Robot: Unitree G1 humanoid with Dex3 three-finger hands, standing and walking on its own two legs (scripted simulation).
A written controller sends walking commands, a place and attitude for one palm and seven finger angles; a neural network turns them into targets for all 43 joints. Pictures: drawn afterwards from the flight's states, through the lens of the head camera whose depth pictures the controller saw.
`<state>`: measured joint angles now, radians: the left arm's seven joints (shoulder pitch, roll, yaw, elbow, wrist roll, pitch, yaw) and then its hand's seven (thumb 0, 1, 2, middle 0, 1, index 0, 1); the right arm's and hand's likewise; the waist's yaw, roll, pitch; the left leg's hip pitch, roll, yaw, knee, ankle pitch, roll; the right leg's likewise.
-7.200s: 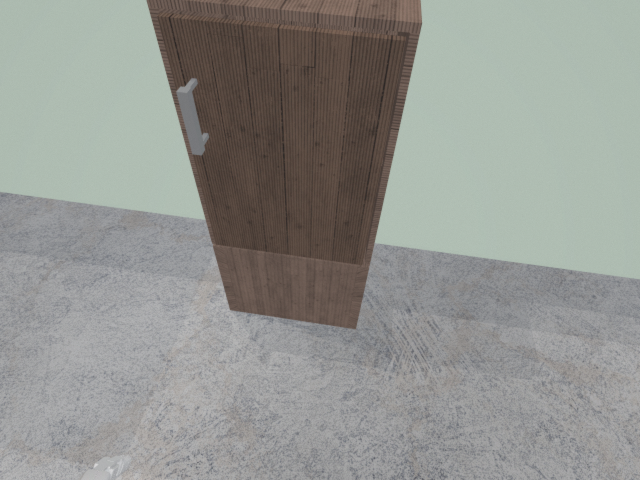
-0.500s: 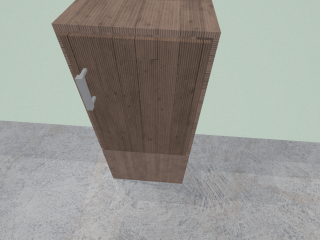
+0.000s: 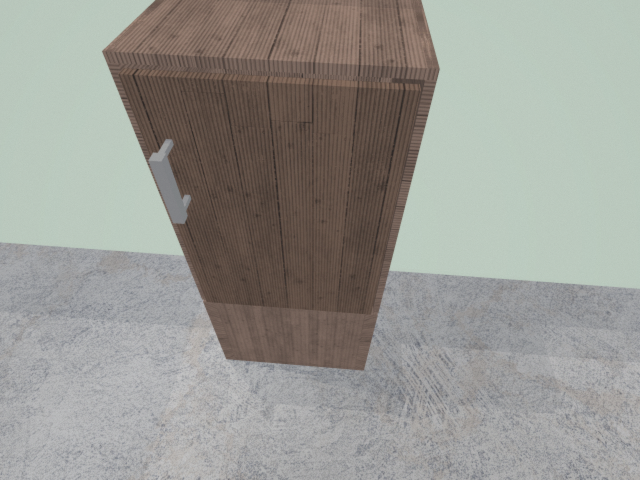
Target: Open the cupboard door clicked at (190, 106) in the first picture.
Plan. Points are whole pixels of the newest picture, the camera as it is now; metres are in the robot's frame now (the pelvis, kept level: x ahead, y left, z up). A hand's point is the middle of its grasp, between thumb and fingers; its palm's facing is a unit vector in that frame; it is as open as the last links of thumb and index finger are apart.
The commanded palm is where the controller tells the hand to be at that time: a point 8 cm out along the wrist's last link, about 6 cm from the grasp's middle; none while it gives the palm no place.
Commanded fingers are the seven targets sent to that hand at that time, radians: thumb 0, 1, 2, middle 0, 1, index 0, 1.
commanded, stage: look again from close up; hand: left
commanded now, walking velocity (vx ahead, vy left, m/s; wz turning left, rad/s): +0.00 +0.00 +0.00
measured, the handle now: (173, 182) +0.54 +0.28 +0.05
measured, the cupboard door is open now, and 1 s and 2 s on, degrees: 0 0 0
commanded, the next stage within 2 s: shuffle to correct the standing spot in 0.24 s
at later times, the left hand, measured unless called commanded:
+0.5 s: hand out of the picture +0.00 +0.18 -0.18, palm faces +0.04 -0.98 -0.21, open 7.3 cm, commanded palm none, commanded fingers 0.00 0.90 0.90 -0.20 -0.30 -0.20 -0.30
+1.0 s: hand out of the picture +0.04 +0.23 -0.18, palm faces +0.03 -0.97 -0.25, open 7.4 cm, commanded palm none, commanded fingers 0.00 0.90 0.90 -0.20 -0.30 -0.20 -0.30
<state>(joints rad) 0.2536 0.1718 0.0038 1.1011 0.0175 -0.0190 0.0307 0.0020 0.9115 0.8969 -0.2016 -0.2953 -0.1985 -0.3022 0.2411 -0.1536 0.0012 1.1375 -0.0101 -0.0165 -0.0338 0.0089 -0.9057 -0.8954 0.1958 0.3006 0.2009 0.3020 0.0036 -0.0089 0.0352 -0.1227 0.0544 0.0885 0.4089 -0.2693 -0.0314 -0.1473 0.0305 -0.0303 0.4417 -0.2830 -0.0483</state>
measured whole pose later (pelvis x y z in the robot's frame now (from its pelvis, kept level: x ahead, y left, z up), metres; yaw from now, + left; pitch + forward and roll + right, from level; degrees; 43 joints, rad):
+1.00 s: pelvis -0.01 +0.05 -0.01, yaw -1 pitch +1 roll +3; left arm 0.22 0.16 0.04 1.01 0.03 0.01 0.04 0.00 0.91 0.90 -0.20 -0.29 -0.20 -0.30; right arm 0.29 -0.13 -0.02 1.04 -0.02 0.00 -0.03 0.01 -0.92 -0.90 0.20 0.30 0.20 0.30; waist 0.01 -0.02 0.06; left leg -0.21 -0.05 0.15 0.49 -0.30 0.06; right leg -0.27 -0.06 -0.06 0.60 -0.33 -0.01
